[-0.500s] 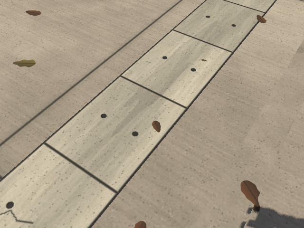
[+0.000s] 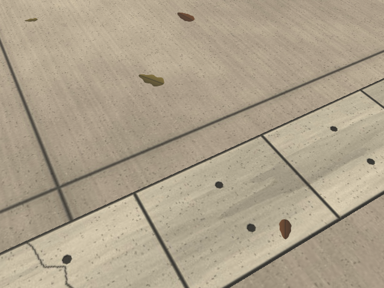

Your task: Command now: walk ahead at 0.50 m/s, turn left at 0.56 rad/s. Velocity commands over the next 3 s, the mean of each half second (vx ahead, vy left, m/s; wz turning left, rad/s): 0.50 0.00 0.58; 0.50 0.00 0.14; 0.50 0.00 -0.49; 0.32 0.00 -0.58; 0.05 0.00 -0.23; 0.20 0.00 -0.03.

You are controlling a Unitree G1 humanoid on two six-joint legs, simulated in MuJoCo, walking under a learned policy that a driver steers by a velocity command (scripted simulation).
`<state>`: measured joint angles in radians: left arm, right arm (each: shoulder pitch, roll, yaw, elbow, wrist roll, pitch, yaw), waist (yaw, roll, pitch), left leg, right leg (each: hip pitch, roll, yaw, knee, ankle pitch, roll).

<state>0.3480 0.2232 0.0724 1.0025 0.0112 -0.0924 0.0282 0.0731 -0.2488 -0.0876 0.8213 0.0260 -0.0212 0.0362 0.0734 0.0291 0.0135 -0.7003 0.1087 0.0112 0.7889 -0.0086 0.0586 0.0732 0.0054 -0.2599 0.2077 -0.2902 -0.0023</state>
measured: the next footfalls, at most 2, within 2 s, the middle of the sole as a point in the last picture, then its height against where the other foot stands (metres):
left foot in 0.14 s outside the picture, level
right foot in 0.62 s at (216, 265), level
